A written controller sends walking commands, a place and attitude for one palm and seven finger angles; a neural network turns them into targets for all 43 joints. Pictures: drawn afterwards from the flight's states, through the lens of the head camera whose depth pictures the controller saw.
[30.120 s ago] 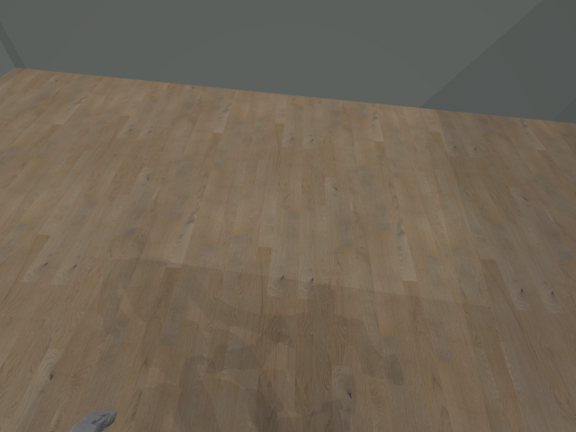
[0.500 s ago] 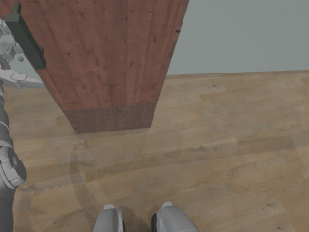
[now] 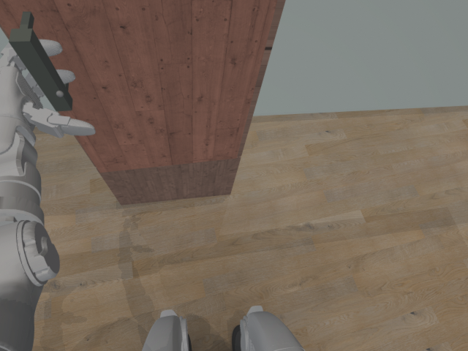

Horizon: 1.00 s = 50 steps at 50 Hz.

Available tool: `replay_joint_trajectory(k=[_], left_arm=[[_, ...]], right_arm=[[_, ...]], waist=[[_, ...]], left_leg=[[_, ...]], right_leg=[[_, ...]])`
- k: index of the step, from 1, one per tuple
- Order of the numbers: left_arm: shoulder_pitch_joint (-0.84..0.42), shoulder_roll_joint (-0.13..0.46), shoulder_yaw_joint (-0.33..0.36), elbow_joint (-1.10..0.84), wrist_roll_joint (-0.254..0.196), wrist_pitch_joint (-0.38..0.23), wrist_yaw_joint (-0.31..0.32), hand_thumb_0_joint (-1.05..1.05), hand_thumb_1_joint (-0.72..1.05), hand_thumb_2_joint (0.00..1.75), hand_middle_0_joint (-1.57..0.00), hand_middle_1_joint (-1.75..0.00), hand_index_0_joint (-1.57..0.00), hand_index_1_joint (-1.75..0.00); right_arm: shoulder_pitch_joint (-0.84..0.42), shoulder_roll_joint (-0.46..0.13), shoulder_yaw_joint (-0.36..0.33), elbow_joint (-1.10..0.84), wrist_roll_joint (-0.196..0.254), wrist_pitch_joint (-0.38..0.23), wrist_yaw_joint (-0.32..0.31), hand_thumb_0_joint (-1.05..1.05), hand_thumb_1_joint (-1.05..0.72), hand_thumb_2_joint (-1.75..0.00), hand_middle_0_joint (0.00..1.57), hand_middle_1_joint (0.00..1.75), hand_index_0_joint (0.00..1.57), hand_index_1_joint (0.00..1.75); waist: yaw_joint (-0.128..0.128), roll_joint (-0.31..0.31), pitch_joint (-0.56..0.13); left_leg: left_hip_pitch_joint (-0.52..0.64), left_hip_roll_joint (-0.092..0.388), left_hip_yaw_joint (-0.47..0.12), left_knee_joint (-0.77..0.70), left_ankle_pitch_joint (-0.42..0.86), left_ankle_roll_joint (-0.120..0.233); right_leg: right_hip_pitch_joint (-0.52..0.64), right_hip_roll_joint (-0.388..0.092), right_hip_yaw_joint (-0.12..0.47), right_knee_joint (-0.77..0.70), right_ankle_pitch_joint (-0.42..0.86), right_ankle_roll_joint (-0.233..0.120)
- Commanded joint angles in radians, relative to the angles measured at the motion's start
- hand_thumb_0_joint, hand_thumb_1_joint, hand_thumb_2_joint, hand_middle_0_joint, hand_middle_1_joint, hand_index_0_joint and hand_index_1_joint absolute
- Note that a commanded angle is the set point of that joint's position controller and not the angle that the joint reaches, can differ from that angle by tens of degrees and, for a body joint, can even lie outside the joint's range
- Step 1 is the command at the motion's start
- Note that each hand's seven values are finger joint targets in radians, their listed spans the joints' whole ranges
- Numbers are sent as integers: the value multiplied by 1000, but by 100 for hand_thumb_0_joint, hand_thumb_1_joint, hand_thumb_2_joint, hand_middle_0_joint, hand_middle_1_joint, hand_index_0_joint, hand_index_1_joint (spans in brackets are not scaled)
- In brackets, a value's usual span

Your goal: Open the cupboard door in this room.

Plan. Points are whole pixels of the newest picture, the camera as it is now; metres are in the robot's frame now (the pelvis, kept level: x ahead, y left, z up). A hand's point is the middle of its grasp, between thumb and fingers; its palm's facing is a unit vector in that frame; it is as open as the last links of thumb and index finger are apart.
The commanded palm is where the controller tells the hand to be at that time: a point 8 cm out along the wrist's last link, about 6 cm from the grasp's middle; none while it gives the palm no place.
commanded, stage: slide the fingers in behind the handle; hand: left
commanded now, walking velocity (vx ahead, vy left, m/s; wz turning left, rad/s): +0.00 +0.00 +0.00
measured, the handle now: (47, 65) +0.57 +0.26 +0.08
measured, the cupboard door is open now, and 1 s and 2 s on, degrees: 2 2 36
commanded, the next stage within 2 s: close the thumb around the handle in 0.22 s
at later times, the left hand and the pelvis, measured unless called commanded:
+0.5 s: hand (63, 90) +0.52 +0.23 +0.08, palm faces +0.07 -1.00 -0.01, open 13.2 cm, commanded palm +0.50 +0.27 +0.07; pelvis +0.00 +0.00 +0.00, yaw +0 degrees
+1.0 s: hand (61, 90) +0.52 +0.24 +0.08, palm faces +0.06 -1.00 -0.01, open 5.9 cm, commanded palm +0.50 +0.27 +0.07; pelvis +0.00 +0.00 +0.00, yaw +0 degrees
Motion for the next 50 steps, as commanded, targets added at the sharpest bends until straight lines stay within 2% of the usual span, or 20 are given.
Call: replay_joint_trajectory(k=[1, 3, 4, 7, 9, 10, 14, 16, 19, 21, 24, 27, 30, 31, 37, 40, 41, 43, 46, 50], left_arm=[[-461, 297, 29, -184, -17, -60, -19, 0, -50, 30, -30, -120, -30, -120], [-452, 272, 10, -185, -21, -60, -27, 0, -50, 30, -30, -120, -30, -120], [-446, 310, 44, -189, -23, -68, -27, 0, -50, 30, -30, -120, -30, -120], [-466, 289, 20, -174, -22, -64, -28, 0, -50, 30, -30, -120, -30, -120], [-457, 282, 22, -186, -24, -65, -28, 0, -50, 30, -30, -120, -30, -120], [-421, 294, 35, -170, -21, -59, -27, 0, -50, 30, -30, -120, -30, -120], [-458, 295, 25, -165, -15, -51, -18, 0, -50, 30, -30, -120, -30, -120], [-464, 295, 21, -181, -9, -53, -13, 0, -50, 30, -30, -120, -30, -120], [-491, 260, 6, -227, -12, -73, -5, 0, -33, 37, -31, -122, -31, -122], [-493, 270, 12, -227, -12, -77, 3, 0, -22, 42, -32, -123, -32, -123], [-455, 290, 36, -216, -13, -74, 5, 0, -5, 49, -33, -125, -33, -125], [-473, 248, -8, -207, -9, -63, 0, 0, 12, 56, -34, -127, -34, -127], [-451, 315, 49, -234, -12, -70, 2, 0, 28, 64, -36, -128, -36, -128], [-428, 306, 44, -226, -12, -70, -1, 0, 34, 66, -36, -129, -36, -129], [-419, 251, 3, -170, -24, -50, -17, 0, 68, 80, -38, -133, -38, -133], [-454, 273, 12, -189, -20, -59, -13, 0, 84, 88, -40, -134, -40, -134], [-453, 254, 1, -181, -19, -60, -12, 0, 90, 90, -40, -135, -40, -135], [-464, 277, 15, -181, -18, -62, -8, 0, 90, 90, -40, -135, -40, -135], [-456, 265, 16, -207, -19, -76, -10, 0, 90, 90, -40, -135, -40, -135], [-465, 255, 6, -204, -21, -70, -4, 0, 90, 90, -40, -135, -40, -135]], right_arm=[[194, -205, -68, -37, 5, -9, -22, 0, -90, -90, 20, 30, 20, 30], [193, -203, -67, -39, 5, -13, -21, 0, -90, -90, 20, 30, 20, 30], [199, -207, -67, -37, 1, -13, -24, 0, -90, -90, 20, 30, 20, 30], [203, -208, -67, -30, 0, -15, -25, 0, -90, -90, 20, 30, 20, 30], [211, -208, -69, -33, -2, -15, -24, 0, -90, -90, 20, 30, 20, 30], [215, -210, -70, -34, -1, -14, -23, 0, -90, -90, 20, 30, 20, 30], [217, -211, -67, -34, -2, -11, -24, 0, -90, -90, 20, 30, 20, 30], [217, -212, -70, -36, 0, -10, -23, 0, -90, -90, 20, 30, 20, 30], [226, -209, -76, -30, -6, -13, -21, 0, -90, -90, 20, 30, 20, 30], [221, -213, -75, -23, -8, -12, -18, 0, -90, -90, 20, 30, 20, 30], [227, -215, -76, -25, -8, -11, -18, 0, -90, -90, 20, 30, 20, 30], [217, -208, -72, -24, -4, -8, -17, 0, -90, -90, 20, 30, 20, 30], [221, -215, -74, -28, -7, -6, -18, 0, -90, -90, 20, 30, 20, 30], [217, -210, -73, -33, -5, -5, -18, 0, -90, -90, 20, 30, 20, 30], [207, -208, -71, -35, 1, -3, -19, 0, -90, -90, 20, 30, 20, 30], [208, -211, -71, -33, -1, -7, -22, 0, -90, -90, 20, 30, 20, 30], [211, -207, -71, -31, -2, -9, -21, 0, -90, -90, 20, 30, 20, 30], [209, -210, -70, -30, -3, -10, -22, 0, -90, -90, 20, 30, 20, 30], [210, -207, -73, -31, -5, -12, -20, 0, -90, -90, 20, 30, 20, 30], [210, -210, -72, -29, -5, -10, -19, 0, -90, -90, 20, 30, 20, 30]], waist=[[-23, 128, -451], [-21, 161, -440], [-9, 167, -452], [-26, 158, -443], [-18, 196, -465], [-6, 185, -488], [-22, 157, -441], [-21, 180, -471], [-24, 204, -506], [-21, 222, -506], [-15, 185, -512], [-29, 201, -467], [-4, 205, -519], [0, 199, -515], [-23, 148, -424], [-20, 184, -446], [-25, 180, -450], [-28, 167, -439], [-13, 197, -507], [-23, 183, -488]], left_leg=[[387, -18, -71, -97, 426, 5], [397, -19, -70, -102, 406, 3], [410, -17, -73, -98, 431, 2], [406, -13, -81, -97, 417, 2], [440, -15, -79, -96, 450, 0], [444, -14, -79, -95, 460, -2], [404, -15, -80, -97, 423, 3], [426, -14, -79, -97, 423, 1], [493, -9, -95, -93, 480, -6], [506, -6, -100, -96, 479, -12], [487, -9, -90, -92, 496, -5], [478, -10, -88, -98, 475, -6], [494, -11, -87, -99, 507, -7], [484, -13, -81, -98, 520, -7], [425, -14, -77, -106, 444, 0], [451, -13, -84, -102, 457, -4], [456, -12, -85, -98, 466, -3], [436, -11, -84, -95, 455, -2], [479, -11, -89, -87, 504, -8], [479, -9, -92, -90, 490, -7]], right_leg=[[158, 23, 48, -98, 351, 3], [134, 24, 46, -104, 322, 0], [138, 24, 44, -97, 334, -5], [104, 22, 42, -97, 310, 0], [99, 23, 41, -93, 326, -4], [104, 23, 37, -89, 328, -3], [104, 24, 38, -94, 310, -2], [95, 23, 40, -95, 304, 0], [64, 25, 30, -86, 312, -5], [50, 25, 27, -88, 298, -5], [95, 28, 33, -91, 337, -5], [71, 27, 30, -98, 323, -2], [114, 28, 34, -94, 353, -4], [129, 28, 35, -93, 371, -4], [105, 27, 33, -105, 330, 0], [85, 24, 35, -97, 324, -3], [78, 25, 32, -95, 326, -3], [86, 24, 35, -95, 326, -1], [89, 24, 32, -81, 347, -3], [74, 25, 30, -87, 331, -1]])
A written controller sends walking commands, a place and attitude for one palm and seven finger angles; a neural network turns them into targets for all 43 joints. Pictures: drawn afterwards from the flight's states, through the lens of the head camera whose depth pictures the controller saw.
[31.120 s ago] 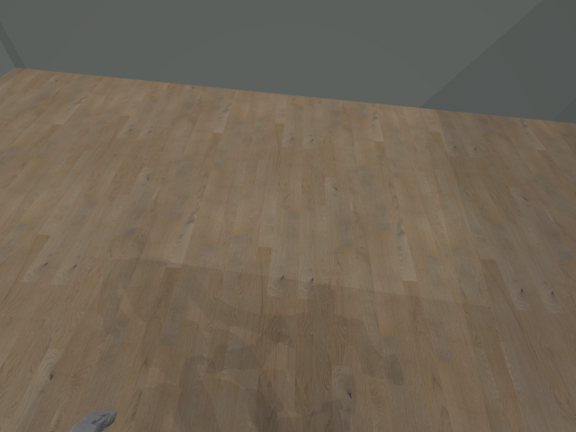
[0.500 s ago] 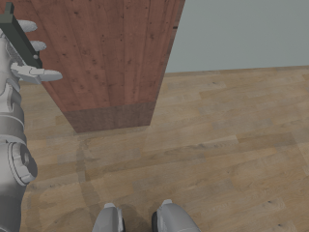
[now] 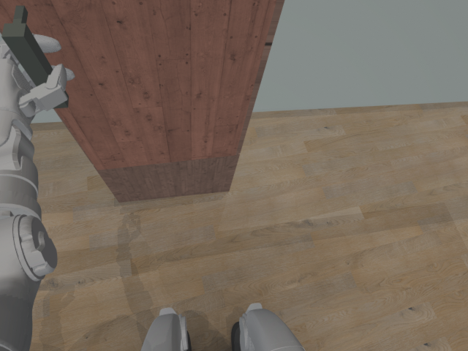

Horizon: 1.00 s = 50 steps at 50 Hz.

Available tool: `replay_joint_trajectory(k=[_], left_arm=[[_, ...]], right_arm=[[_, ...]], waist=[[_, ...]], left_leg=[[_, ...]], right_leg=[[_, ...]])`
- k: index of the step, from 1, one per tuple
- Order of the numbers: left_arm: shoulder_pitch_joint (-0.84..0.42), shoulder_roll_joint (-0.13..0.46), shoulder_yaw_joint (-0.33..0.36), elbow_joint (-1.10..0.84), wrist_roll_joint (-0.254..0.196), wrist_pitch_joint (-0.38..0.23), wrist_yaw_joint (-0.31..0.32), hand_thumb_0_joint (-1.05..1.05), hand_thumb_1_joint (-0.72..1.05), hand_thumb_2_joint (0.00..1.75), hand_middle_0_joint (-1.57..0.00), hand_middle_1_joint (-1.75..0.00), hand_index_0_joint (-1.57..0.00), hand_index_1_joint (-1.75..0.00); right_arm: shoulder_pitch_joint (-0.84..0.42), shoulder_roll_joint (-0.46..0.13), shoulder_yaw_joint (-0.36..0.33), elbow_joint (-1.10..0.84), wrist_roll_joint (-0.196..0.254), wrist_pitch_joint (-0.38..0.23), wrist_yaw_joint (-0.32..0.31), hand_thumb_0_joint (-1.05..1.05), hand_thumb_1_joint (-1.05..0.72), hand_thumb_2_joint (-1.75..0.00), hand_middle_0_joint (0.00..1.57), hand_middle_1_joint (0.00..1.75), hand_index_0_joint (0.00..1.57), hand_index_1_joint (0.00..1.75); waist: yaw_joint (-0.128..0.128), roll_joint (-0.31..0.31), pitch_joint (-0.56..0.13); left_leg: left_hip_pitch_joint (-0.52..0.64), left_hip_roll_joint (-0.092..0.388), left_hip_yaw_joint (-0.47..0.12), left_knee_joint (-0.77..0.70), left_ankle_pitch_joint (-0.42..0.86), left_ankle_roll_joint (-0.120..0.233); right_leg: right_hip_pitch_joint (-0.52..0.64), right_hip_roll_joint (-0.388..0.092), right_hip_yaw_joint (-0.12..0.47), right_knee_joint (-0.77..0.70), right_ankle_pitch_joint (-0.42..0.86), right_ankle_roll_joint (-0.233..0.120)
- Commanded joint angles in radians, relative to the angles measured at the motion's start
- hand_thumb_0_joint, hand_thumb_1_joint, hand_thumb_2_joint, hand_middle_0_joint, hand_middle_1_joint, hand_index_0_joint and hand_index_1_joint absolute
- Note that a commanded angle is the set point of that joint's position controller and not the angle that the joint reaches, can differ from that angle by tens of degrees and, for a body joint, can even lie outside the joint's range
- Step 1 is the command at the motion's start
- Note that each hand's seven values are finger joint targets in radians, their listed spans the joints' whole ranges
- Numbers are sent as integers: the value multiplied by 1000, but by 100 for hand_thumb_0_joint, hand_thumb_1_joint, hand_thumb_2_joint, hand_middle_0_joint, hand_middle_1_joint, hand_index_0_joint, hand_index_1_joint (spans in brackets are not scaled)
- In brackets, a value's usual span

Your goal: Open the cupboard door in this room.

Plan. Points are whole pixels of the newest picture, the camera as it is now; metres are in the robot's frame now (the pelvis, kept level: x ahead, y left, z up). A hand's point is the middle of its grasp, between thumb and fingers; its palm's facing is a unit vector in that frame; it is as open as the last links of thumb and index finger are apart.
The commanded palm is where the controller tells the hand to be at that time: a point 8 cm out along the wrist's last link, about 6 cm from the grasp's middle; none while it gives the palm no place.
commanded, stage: close the thumb around the handle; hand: left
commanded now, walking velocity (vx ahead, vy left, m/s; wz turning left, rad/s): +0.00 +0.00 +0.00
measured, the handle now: (41, 61) +0.57 +0.26 +0.09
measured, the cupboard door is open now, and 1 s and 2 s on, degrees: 2 36 44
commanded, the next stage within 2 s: pull the door open along its arc in 0.02 s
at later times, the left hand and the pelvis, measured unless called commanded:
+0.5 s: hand (61, 115) +0.47 +0.22 +0.08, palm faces +0.03 -1.00 -0.01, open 6.1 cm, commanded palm +0.42 +0.27 +0.08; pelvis +0.01 +0.00 +0.02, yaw -1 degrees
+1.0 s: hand (132, 196) +0.34 +0.12 +0.08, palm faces +0.48 -0.88 +0.02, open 6.2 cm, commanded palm +0.27 +0.14 +0.08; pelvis +0.01 -0.03 +0.02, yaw +3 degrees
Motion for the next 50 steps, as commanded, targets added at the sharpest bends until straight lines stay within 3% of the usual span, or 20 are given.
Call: replay_joint_trajectory(k=[1, 6, 7, 9, 11, 15, 17, 19, 24, 27, 28, 29, 30, 33, 35, 39, 42, 44, 45, 50], left_arm=[[-425, 245, 13, -209, -16, -71, 0, 0, 90, 90, -40, -135, -40, -135], [-443, 227, -4, -205, -13, -68, 2, 0, 90, 90, -40, -135, -40, -135], [-405, 311, 60, -202, -6, -68, 5, 0, 90, 90, -40, -135, -40, -135], [-359, 323, 72, -230, -6, -74, 0, 0, 90, 90, -40, -135, -40, -135], [-301, 275, 47, -244, -18, -72, -14, 0, 90, 90, -40, -135, -40, -135], [-175, 259, 64, -310, -52, -69, -29, 0, 90, 90, -40, -135, -40, -135], [-88, 223, 52, -336, -69, -60, -34, 0, 90, 90, -40, -135, -40, -135], [-4, 201, 52, -404, -85, -60, -35, 0, 90, 90, -40, -135, -40, -135], [193, 85, 7, -550, -134, -46, -21, 0, 90, 90, -40, -135, -40, -135], [279, 5, -36, -608, -153, -34, -4, 0, 90, 90, -40, -135, -40, -135], [278, -17, 94, -693, -211, -27, 143, 0, 90, 90, -40, -135, -40, -135], [345, -95, 23, -710, -187, -19, 222, 0, 90, 90, -40, -135, -40, -135], [396, -162, -8, -737, -183, -13, 270, 0, 90, 90, -40, -135, -40, -135], [480, -263, -70, -848, -119, -13, 421, 0, 90, 90, -40, -135, -40, -135], [527, -325, -133, -927, -47, -17, 522, 0, 90, 90, -40, -135, -40, -135], [555, -442, -265, -1014, 45, -10, 644, 0, 90, 90, -40, -135, -40, -135], [570, -540, -331, -1057, 65, -2, 723, 0, 90, 90, -40, -135, -40, -135], [586, -587, -396, -1088, 96, -1, 763, 0, 90, 90, -40, -135, -40, -135], [612, -617, -430, -1102, 106, 3, 774, 0, 90, 90, -40, -135, -40, -135], [694, -704, -568, -1184, 163, 16, 797, 0, 90, 90, -40, -135, -40, -135]], right_arm=[[197, -200, -68, -29, 0, -10, -11, 0, -90, -90, 20, 30, 20, 30], [201, -198, -67, -23, -1, -10, -12, 0, -90, -90, 20, 30, 20, 30], [207, -208, -69, -25, -3, -8, -15, 0, -90, -90, 20, 30, 20, 30], [204, -206, -70, -42, -1, -6, -14, 0, -90, -90, 20, 30, 20, 30], [190, -195, -67, -53, 2, -3, -9, 0, -90, -90, 20, 30, 20, 30], [172, -192, -75, -85, 11, 2, -5, 0, -90, -90, 20, 30, 20, 30], [154, -187, -76, -102, 18, 3, -3, 0, -90, -90, 20, 30, 20, 30], [140, -183, -82, -119, 23, 4, 0, 0, -90, -90, 20, 30, 20, 30], [91, -168, -91, -160, 38, -4, 8, 0, -90, -90, 20, 30, 20, 30], [56, -158, -95, -172, 45, -13, 11, 0, -90, -90, 20, 30, 20, 30], [27, -129, -98, -179, 35, -30, 11, 0, -90, -90, 20, 30, 20, 30], [23, -128, -95, -177, 31, -44, 18, 0, -90, -90, 20, 30, 20, 30], [16, -123, -99, -174, 32, -53, 26, 0, -90, -90, 20, 30, 20, 30], [-6, -114, -101, -169, 12, -64, 48, 0, -90, -90, 20, 30, 20, 30], [-26, -101, -101, -177, -4, -69, 59, 0, -90, -90, 20, 30, 20, 30], [-72, -90, -103, -183, -18, -66, 65, 0, -90, -90, 20, 30, 20, 30], [-127, -73, -99, -186, -21, -74, 57, 0, -90, -90, 20, 30, 20, 30], [-144, -66, -98, -185, -28, -80, 51, 0, -90, -90, 20, 30, 20, 30], [-164, -59, -97, -188, -29, -83, 50, 0, -90, -90, 20, 30, 20, 30], [-198, -40, -94, -196, -39, -95, 43, 0, -90, -90, 20, 30, 20, 30]], waist=[[-11, 182, -479], [-20, 181, -472], [4, 170, -484], [22, 196, -524], [34, 192, -519], [60, 130, -529], [75, 108, -489], [94, 127, -488], [122, 100, -443], [120, 56, -383], [205, 49, -392], [181, 71, -371], [176, 82, -358], [177, 57, -366], [186, 55, -383], [165, -30, -362], [172, -49, -331], [160, -75, -316], [165, -39, -303], [154, -59, -278]], left_leg=[[484, -8, -88, -96, 474, -9], [487, -9, -90, -98, 476, -8], [479, -8, -91, -103, 479, -10], [497, -13, -83, -104, 513, -8], [493, -14, -74, -109, 523, -9], [454, -22, -49, -128, 517, 0], [428, -25, -38, -147, 483, 2], [456, -26, -32, -158, 517, 2], [464, -30, -15, -188, 528, 0], [443, -32, -7, -206, 482, -1], [422, -36, -12, -221, 492, -12], [436, -33, -17, -225, 500, -20], [458, -26, -22, -227, 525, -31], [476, -21, -21, -217, 570, -41], [490, -22, -23, -212, 587, -41], [477, -28, -26, -215, 477, -32], [463, -38, -25, -234, 374, -30], [465, -37, -31, -233, 351, -26], [465, -44, -21, -234, 334, -25], [477, -47, -15, -236, 300, -18]], right_leg=[[92, 25, 31, -93, 323, -5], [89, 25, 30, -95, 325, -4], [112, 25, 29, -93, 326, -7], [144, 26, 34, -88, 358, -10], [167, 27, 32, -93, 378, -7], [269, 29, 40, -106, 439, -3], [295, 28, 39, -117, 434, -3], [312, 29, 36, -117, 456, -9], [348, 26, 34, -134, 476, -8], [358, 21, 33, -148, 466, -3], [371, 17, 19, -150, 445, -1], [351, 19, 12, -143, 430, 0], [320, 15, 6, -138, 417, 0], [317, 9, 2, -117, 425, -1], [330, 3, 5, -103, 426, -3], [356, -2, 8, -114, 398, -8], [376, -10, 7, -136, 342, -10], [372, -11, 10, -145, 326, -10], [374, -17, 17, -153, 322, -10], [393, -31, 30, -181, 317, -13]])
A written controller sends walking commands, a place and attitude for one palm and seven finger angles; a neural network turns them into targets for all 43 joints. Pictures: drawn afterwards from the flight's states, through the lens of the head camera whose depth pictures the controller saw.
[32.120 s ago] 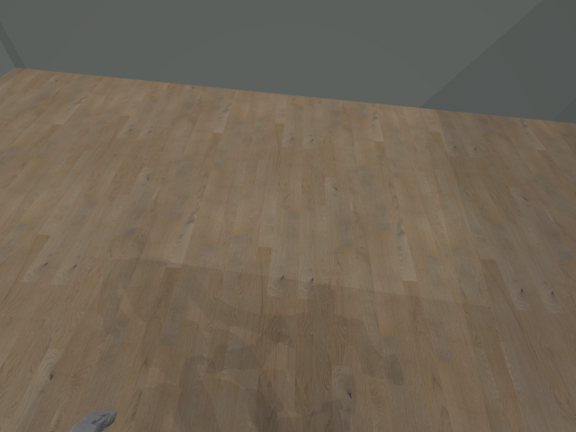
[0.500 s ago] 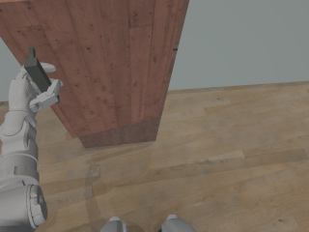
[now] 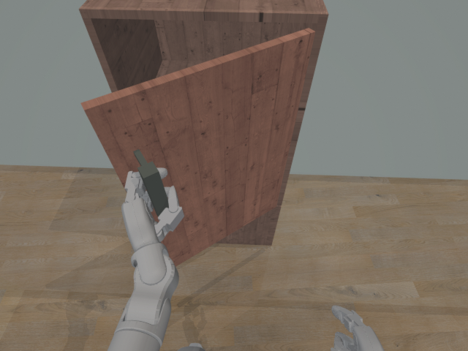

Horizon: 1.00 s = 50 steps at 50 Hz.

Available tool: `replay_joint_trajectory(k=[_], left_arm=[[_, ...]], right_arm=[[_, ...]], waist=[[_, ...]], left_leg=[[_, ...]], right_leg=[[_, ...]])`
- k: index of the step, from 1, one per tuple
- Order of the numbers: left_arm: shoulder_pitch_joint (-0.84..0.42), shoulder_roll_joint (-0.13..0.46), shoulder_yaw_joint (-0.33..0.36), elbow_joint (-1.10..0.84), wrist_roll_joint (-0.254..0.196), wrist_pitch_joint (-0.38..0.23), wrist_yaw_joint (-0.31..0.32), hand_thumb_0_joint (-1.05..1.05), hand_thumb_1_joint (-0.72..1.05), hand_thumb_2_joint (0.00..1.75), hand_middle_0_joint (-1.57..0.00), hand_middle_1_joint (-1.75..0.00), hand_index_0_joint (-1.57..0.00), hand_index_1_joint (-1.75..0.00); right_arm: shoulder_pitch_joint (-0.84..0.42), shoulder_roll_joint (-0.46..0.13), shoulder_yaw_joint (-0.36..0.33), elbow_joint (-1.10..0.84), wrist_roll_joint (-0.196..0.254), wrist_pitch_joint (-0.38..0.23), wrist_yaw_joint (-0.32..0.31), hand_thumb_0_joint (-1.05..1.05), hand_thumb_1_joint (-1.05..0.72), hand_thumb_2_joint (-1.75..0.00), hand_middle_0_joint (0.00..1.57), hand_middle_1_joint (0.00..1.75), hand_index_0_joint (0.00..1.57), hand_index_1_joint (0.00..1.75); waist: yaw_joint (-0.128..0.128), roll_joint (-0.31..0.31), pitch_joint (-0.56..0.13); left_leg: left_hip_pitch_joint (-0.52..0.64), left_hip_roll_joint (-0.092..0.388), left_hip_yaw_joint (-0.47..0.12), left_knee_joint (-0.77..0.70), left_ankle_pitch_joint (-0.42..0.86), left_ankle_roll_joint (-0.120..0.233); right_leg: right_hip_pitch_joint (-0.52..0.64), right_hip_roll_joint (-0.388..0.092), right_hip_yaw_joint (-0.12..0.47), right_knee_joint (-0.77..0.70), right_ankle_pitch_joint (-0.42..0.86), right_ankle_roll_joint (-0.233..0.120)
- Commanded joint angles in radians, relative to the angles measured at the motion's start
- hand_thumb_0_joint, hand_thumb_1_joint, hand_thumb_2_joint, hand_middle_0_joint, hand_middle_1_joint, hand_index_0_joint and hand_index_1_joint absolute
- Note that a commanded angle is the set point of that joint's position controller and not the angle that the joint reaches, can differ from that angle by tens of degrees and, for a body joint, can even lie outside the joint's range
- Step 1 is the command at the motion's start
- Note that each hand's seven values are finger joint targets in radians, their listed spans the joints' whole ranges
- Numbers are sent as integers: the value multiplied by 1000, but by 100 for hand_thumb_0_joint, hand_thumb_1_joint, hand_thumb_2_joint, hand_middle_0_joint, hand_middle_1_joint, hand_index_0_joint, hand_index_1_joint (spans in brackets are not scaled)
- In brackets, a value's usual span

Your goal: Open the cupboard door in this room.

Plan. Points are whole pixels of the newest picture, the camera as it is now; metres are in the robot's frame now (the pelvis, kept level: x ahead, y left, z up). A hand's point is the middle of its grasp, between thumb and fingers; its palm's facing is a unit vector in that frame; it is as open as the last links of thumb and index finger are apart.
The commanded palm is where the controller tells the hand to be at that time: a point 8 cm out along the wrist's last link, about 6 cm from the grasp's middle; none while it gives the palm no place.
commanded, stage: pull the door open along its arc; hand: left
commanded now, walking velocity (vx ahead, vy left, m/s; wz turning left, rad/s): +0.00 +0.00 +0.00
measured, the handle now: (152, 187) +0.38 +0.17 +0.07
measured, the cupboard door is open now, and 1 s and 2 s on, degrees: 36 44 48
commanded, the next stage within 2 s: open thumb and fingers to let go in 0.12 s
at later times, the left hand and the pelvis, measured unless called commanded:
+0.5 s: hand (200, 229) +0.30 +0.07 +0.06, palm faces +0.42 -0.91 -0.02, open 7.8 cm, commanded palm +0.25 +0.13 +0.06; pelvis -0.01 -0.04 +0.00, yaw +2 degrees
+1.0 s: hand (193, 237) +0.29 +0.08 +0.06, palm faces +0.37 -0.93 +0.01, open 15.0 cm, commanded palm +0.24 +0.13 +0.06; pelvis +0.00 -0.01 +0.00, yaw +1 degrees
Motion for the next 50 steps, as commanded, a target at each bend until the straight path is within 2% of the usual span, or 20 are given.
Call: replay_joint_trajectory(k=[1, 2, 5, 8, 10, 11, 12, 14, 17, 18, 19, 23, 29, 30, 31, 33, 39, 45, 46, 50], left_arm=[[-124, -45, -138, -284, 58, -57, 10, 0, 90, 90, -40, -135, -40, -135], [-104, -65, -166, -301, 61, -52, 13, 0, 90, 90, -40, -135, -40, -135], [15, -52, -171, -352, 74, -46, 26, 0, 90, 90, -40, -135, -40, -135], [105, -66, -187, -395, 69, -38, 32, 0, 90, 90, -40, -135, -40, -135], [38, -53, -183, -385, 79, -37, 46, 0, 90, 90, -40, -135, -40, -135], [-61, -28, -166, -375, 91, -44, 61, 0, 90, 90, -40, -135, -40, -135], [-64, -5, -132, -357, 95, -47, 73, 0, 83, 87, -40, -134, -40, -134], [-77, 28, -97, -308, 104, -53, 81, 0, 69, 81, -38, -133, -38, -133], [-88, 8, -105, -308, 77, -64, 65, 0, 48, 72, -37, -130, -37, -130], [-90, 8, -94, -299, 59, -61, 59, 0, 41, 69, -36, -130, -36, -130], [-103, 15, -87, -302, 49, -61, 50, 0, 34, 66, -36, -129, -36, -129], [-85, 3, -93, -286, 15, -57, 11, 0, 6, 54, -34, -126, -34, -126], [-28, 15, -75, -265, 8, -65, -20, 0, -36, 36, -31, -122, -31, -122], [-43, -1, -90, -281, 5, -70, -23, 0, -43, 33, -30, -121, -30, -121], [-14, -2, -84, -275, 3, -70, -22, 0, -50, 30, -30, -120, -30, -120], [-7, -4, -86, -293, 2, -74, -23, 0, -50, 30, -30, -120, -30, -120], [61, -4, -92, -338, 33, -73, 4, 0, -50, 30, -25, -90, -25, -90], [37, -62, -179, -398, 72, -82, 32, 0, -50, 30, -20, -60, -20, -60], [30, -68, -187, -395, 74, -80, 33, 0, -50, 30, -19, -55, -19, -55], [29, -54, -173, -402, 80, -69, 48, 0, -50, 30, -16, -35, -16, -35]], right_arm=[[-30, -120, -54, -139, -4, -52, -15, 0, -90, -90, 20, 30, 20, 30], [-37, -117, -50, -146, -6, -55, -15, 0, -90, -90, 20, 30, 20, 30], [-59, -107, -45, -160, -7, -59, -21, 0, -90, -90, 20, 30, 20, 30], [-71, -94, -38, -176, -10, -68, -28, 0, -90, -90, 20, 30, 20, 30], [-88, -94, -31, -167, -12, -69, -38, 0, -90, -90, 20, 30, 20, 30], [-91, -92, -29, -150, -16, -69, -45, 0, -90, -90, 20, 30, 20, 30], [-100, -86, -29, -145, -20, -71, -52, 0, -90, -90, 20, 30, 20, 30], [-106, -76, -24, -127, -19, -69, -62, 0, -90, -90, 20, 30, 20, 30], [-125, -71, -27, -121, -14, -67, -69, 0, -90, -90, 20, 30, 20, 30], [-121, -72, -27, -119, -14, -66, -70, 0, -90, -90, 20, 30, 20, 30], [-115, -75, -30, -113, -11, -65, -71, 0, -90, -90, 20, 30, 20, 30], [-106, -85, -31, -111, -9, -60, -71, 0, -90, -90, 20, 30, 20, 30], [-80, -96, -38, -115, -9, -56, -66, 0, -90, -90, 20, 30, 20, 30], [-81, -95, -39, -118, -8, -57, -64, 0, -90, -90, 20, 30, 20, 30], [-73, -96, -42, -121, -9, -58, -63, 0, -90, -90, 20, 30, 20, 30], [-70, -98, -45, -125, -9, -58, -61, 0, -90, -90, 20, 30, 20, 30], [-63, -98, -48, -143, -10, -55, -53, 0, -90, -90, 20, 30, 20, 30], [-74, -97, -45, -154, -13, -68, -46, 0, -90, -90, 20, 30, 20, 30], [-71, -99, -45, -157, -15, -71, -46, 0, -90, -90, 20, 30, 20, 30], [-79, -95, -42, -159, -16, -72, -49, 0, -90, -90, 20, 30, 20, 30]], waist=[[-27, -59, -218], [-26, -55, -209], [-9, -52, -198], [-5, -104, -185], [-18, -113, -133], [-35, -119, -115], [-23, -113, -116], [-29, -160, -82], [-17, -133, -134], [-12, -117, -150], [-19, -141, -179], [-19, -112, -192], [-13, -146, -196], [-14, -130, -197], [-10, -153, -195], [-6, -145, -210], [8, -110, -204], [-13, -52, -186], [-15, -64, -183], [-5, -54, -202]], left_leg=[[190, -12, -13, -120, 267, 15], [183, -15, -13, -123, 254, 16], [178, -19, -10, -126, 239, 16], [158, -27, -11, -121, 215, 16], [133, -29, -18, -112, 178, 17], [115, -31, -23, -98, 155, 17], [95, -34, -21, -86, 135, 15], [59, -37, -29, -74, 98, 14], [54, -42, -25, -75, 93, 11], [59, -42, -25, -78, 98, 9], [65, -39, -27, -80, 110, 10], [75, -37, -28, -86, 150, 7], [77, -34, -30, -91, 197, 8], [86, -35, -28, -93, 204, 8], [92, -35, -26, -96, 206, 9], [98, -37, -23, -96, 216, 8], [135, -31, -18, -105, 264, 11], [163, -23, -24, -95, 265, 14], [158, -22, -27, -96, 252, 14], [157, -22, -30, -95, 250, 12]], right_leg=[[141, -1, 32, -150, 344, 17], [148, -4, 35, -157, 336, 17], [172, -12, 50, -172, 334, 17], [202, -28, 74, -196, 348, 30], [168, -38, 96, -216, 290, 34], [144, -48, 116, -224, 252, 39], [144, -59, 144, -238, 218, 43], [144, -78, 195, -284, 138, 51], [196, -98, 234, -299, 152, 57], [208, -99, 230, -296, 173, 58], [227, -97, 228, -292, 205, 63], [246, -95, 206, -260, 331, 68], [264, -89, 182, -230, 445, 71], [259, -88, 174, -222, 457, 70], [260, -84, 162, -221, 463, 70], [263, -81, 155, -210, 478, 68], [228, -50, 95, -171, 474, 42], [137, -23, 53, -140, 369, 20], [129, -20, 46, -138, 344, 20], [128, -15, 44, -129, 321, 14]])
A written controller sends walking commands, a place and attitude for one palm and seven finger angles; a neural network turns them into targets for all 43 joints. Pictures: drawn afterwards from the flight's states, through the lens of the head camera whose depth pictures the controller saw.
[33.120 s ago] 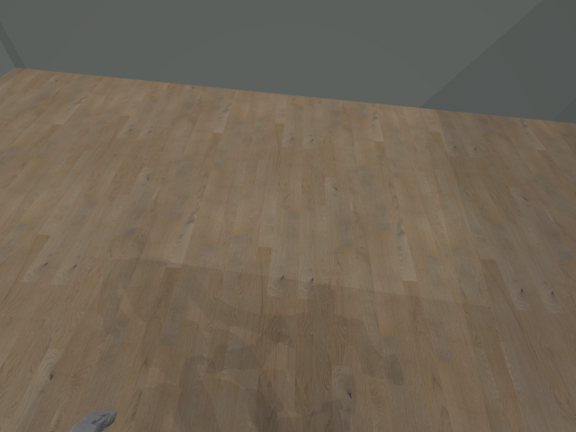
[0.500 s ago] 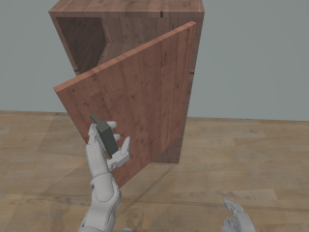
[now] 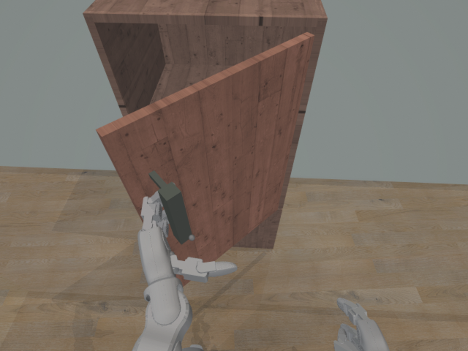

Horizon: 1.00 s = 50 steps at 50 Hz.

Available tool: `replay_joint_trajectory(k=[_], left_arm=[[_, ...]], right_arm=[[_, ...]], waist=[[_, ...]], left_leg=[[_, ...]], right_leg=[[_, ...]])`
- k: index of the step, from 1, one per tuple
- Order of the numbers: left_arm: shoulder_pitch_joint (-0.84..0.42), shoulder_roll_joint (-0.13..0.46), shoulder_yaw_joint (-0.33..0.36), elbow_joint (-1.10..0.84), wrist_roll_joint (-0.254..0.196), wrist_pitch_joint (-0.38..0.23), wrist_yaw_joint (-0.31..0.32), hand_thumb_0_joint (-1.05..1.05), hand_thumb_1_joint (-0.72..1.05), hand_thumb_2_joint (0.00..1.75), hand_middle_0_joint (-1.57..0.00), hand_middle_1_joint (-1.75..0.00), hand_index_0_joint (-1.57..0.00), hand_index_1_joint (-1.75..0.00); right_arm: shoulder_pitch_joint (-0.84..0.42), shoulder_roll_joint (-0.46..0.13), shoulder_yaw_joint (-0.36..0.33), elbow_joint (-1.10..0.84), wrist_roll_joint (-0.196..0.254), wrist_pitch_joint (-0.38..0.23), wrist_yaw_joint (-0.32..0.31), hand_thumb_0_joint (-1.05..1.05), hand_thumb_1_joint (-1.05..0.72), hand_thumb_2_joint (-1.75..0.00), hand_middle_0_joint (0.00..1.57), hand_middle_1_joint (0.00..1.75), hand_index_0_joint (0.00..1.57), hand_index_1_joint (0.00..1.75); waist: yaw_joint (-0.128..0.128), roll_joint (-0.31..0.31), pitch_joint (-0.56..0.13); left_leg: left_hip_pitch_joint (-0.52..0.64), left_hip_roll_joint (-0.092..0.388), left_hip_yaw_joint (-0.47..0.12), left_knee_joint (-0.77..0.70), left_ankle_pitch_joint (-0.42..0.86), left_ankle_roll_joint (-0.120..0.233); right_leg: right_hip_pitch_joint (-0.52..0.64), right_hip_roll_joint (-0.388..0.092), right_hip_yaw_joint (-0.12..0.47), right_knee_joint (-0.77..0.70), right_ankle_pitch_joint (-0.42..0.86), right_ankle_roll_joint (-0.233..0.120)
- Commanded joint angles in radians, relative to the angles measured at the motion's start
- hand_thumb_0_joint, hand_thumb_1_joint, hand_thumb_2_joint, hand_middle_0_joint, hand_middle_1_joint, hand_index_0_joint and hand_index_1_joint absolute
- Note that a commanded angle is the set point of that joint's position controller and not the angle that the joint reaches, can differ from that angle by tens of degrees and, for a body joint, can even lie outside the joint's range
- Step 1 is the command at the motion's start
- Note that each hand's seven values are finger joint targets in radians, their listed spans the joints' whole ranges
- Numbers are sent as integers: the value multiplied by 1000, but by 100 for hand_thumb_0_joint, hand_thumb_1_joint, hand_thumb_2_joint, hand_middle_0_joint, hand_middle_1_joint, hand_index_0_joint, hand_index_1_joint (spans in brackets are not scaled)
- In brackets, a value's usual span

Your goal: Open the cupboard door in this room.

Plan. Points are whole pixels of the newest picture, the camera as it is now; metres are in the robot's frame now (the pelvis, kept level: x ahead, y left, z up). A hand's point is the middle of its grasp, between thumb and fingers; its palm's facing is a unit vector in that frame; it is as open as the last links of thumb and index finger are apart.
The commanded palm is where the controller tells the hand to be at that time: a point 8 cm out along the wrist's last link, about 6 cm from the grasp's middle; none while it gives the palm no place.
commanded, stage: open thumb and fingers to let go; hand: left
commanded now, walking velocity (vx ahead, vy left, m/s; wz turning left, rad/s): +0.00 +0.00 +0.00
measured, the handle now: (169, 207) +0.34 +0.13 +0.07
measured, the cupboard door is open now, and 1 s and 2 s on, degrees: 44 48 48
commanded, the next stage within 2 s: slide the hand sideways off the handle in 0.04 s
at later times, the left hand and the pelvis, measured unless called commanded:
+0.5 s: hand (187, 264) +0.24 +0.09 +0.06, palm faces -0.09 -0.99 +0.04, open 16.3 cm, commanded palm +0.22 +0.15 +0.06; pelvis -0.02 +0.02 +0.00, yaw -1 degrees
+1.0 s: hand (160, 286) +0.21 +0.12 +0.06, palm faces -0.05 -1.00 -0.03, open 16.2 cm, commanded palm +0.18 +0.19 +0.06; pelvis -0.01 +0.01 -0.01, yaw -1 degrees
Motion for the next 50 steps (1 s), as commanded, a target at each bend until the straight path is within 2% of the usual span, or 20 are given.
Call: replay_joint_trajectory(k=[1, 5, 7, 8, 9, 10, 11, 13, 15, 16, 18, 19, 22, 24, 25, 27, 31, 38, 49, 50], left_arm=[[-194, -28, -4, -251, 26, -56, 25, 0, -50, 30, -15, -30, -15, -30], [-165, -23, 17, -238, 23, -25, 41, 0, -50, 30, -15, -30, -15, -30], [-205, -51, -11, -255, 22, -18, 45, 0, -50, 30, -15, -30, -15, -30], [-188, 56, -190, -231, 116, -51, -161, 0, -50, 30, -15, -30, -15, -30], [-240, 147, -86, -280, 74, -87, -276, 0, -50, 30, -15, -30, -15, -30], [-249, 175, -79, -295, 59, -111, -345, 0, -50, 30, -15, -30, -15, -30], [-267, 194, -75, -320, 41, -128, -400, 0, -50, 30, -15, -30, -15, -30], [-211, 165, -98, -313, -36, -140, -529, 0, -50, 30, -15, -30, -15, -30], [-172, 86, -107, -327, -161, -118, -588, 0, -50, 30, -15, -30, -15, -30], [-141, 77, -81, -331, -205, -101, -590, 0, -50, 30, -15, -30, -15, -30], [-122, 100, -7, -307, -247, -69, -553, 0, -50, 30, -15, -30, -15, -30], [-103, 135, 35, -278, -240, -63, -526, 0, -50, 30, -15, -30, -15, -30], [-80, 142, 39, -289, -163, -64, -450, 0, -50, 30, -15, -30, -15, -30], [-31, 195, 71, -303, -115, -72, -423, 0, -50, 30, -15, -30, -15, -30], [-31, 184, 54, -321, -104, -75, -421, 0, -50, 30, -15, -30, -15, -30], [-27, 187, 49, -343, -100, -80, -435, 0, -50, 30, -15, -30, -15, -30], [40, 193, 57, -415, -140, -73, -463, 0, -50, 30, -15, -30, -15, -30], [112, 210, 84, -446, -172, -75, -499, 0, -50, 30, -15, -30, -15, -30], [334, 295, 195, -522, -218, -76, -567, 0, -50, 30, -15, -30, -15, -30], [337, 299, 200, -539, -222, -80, -576, 0, -50, 30, -15, -30, -15, -30]], right_arm=[[-63, -95, -29, -156, 0, -50, -7, 0, -90, -90, 20, 30, 20, 30], [-72, -89, -23, -161, 1, -44, -10, 0, -90, -90, 20, 30, 20, 30], [-76, -86, -20, -161, 3, -44, -9, 0, -90, -90, 20, 30, 20, 30], [-18, -131, -15, -137, 10, -43, -4, 0, -90, -90, 20, 30, 20, 30], [-7, -130, -29, -154, 21, -38, -11, 0, -90, -90, 20, 30, 20, 30], [-18, -127, -24, -164, 20, -40, -18, 0, -90, -90, 20, 30, 20, 30], [-19, -126, -22, -168, 26, -47, -24, 0, -90, -90, 20, 30, 20, 30], [-22, -130, -17, -189, 45, -68, -27, 0, -90, -90, 20, 30, 20, 30], [-46, -123, -6, -216, 70, -89, -32, 0, -90, -90, 20, 30, 20, 30], [-59, -124, -5, -225, 78, -100, -35, 0, -90, -90, 20, 30, 20, 30], [-64, -133, -4, -224, 81, -111, -40, 0, -90, -90, 20, 30, 20, 30], [-67, -138, -3, -221, 79, -114, -39, 0, -90, -90, 20, 30, 20, 30], [-53, -135, -9, -234, 65, -115, -20, 0, -90, -90, 20, 30, 20, 30], [-44, -138, -15, -243, 58, -108, -10, 0, -90, -90, 20, 30, 20, 30], [-44, -134, -13, -252, 57, -103, -6, 0, -90, -90, 20, 30, 20, 30], [-40, -133, -14, -257, 59, -100, -3, 0, -90, -90, 20, 30, 20, 30], [-43, -134, -11, -279, 66, -98, -7, 0, -90, -90, 20, 30, 20, 30], [-29, -140, -10, -280, 68, -114, -21, 0, -90, -90, 20, 30, 20, 30], [-8, -140, -21, -293, 74, -123, -30, 0, -90, -90, 20, 30, 20, 30], [-11, -140, -21, -294, 75, -123, -31, 0, -90, -90, 20, 30, 20, 30]], waist=[[-3, -49, -233], [12, -57, -228], [1, -51, -211], [-90, -102, -146], [-61, -72, -205], [-43, -39, -230], [-44, -13, -244], [-50, -10, -220], [-41, -7, -186], [-28, -4, -176], [-21, -80, -134], [-13, -112, -113], [0, -76, -108], [14, -66, -127], [9, -55, -137], [6, -14, -134], [6, 0, -149], [-11, -33, -107], [14, -51, -155], [13, -26, -159]], left_leg=[[137, -15, -16, -98, 268, 23], [129, -15, -17, -105, 271, 19], [134, -14, -21, -108, 257, 17], [139, -15, -20, -85, 257, 37], [139, -14, -20, -77, 274, 43], [141, -21, -15, -77, 273, 46], [155, -21, -18, -79, 273, 45], [172, -21, -26, -87, 256, 43], [183, -20, -34, -112, 210, 38], [181, -20, -37, -126, 175, 33], [147, -20, -43, -138, 120, 29], [124, -21, -45, -141, 101, 29], [105, -21, -43, -140, 90, 26], [93, -18, -39, -133, 103, 29], [95, -19, -34, -130, 105, 30], [97, -19, -27, -125, 102, 28], [105, -20, -21, -122, 112, 30], [75, -19, -31, -104, 96, 29], [46, -25, -20, -62, 204, 31], [47, -27, -16, -56, 208, 30]], right_leg=[[108, -8, 50, -139, 347, 23], [120, -4, 47, -139, 341, 20], [104, -2, 40, -141, 314, 19], [41, -12, 72, -137, 369, 29], [75, -16, 79, -128, 403, 20], [102, -20, 90, -122, 424, 20], [103, -20, 90, -120, 421, 18], [88, -11, 78, -125, 381, 16], [86, 1, 53, -149, 306, 16], [82, 5, 42, -161, 256, 18], [71, 8, 34, -182, 184, 24], [67, 7, 36, -185, 148, 25], [25, 1, 30, -143, 126, 22], [32, 0, 39, -130, 131, 17], [31, -1, 41, -127, 136, 17], [29, 0, 46, -125, 141, 13], [54, 7, 50, -135, 162, 15], [24, 13, 45, -130, 147, 22], [92, 12, 61, -102, 297, 27], [88, 10, 66, -100, 309, 28]])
